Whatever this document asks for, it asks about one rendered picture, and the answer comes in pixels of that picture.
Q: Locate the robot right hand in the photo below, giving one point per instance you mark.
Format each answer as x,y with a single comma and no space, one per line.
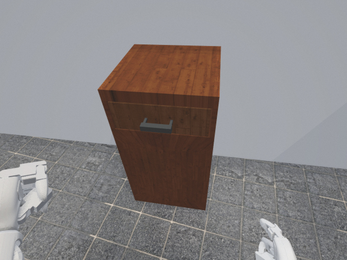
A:
279,249

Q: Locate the robot left forearm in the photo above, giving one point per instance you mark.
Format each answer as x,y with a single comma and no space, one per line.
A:
10,242

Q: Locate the drawer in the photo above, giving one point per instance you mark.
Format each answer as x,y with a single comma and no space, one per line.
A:
186,120

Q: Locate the cabinet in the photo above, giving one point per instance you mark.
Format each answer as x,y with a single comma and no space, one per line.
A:
170,169

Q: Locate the handle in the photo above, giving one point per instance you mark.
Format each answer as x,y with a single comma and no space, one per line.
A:
154,127

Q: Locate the robot left hand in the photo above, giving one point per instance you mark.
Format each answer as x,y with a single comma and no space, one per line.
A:
34,185

